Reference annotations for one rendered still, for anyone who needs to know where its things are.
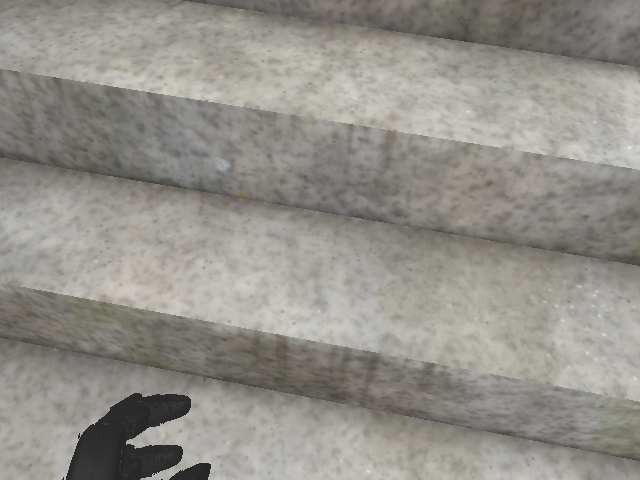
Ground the left robot hand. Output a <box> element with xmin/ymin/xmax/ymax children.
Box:
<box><xmin>62</xmin><ymin>393</ymin><xmax>211</xmax><ymax>480</ymax></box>

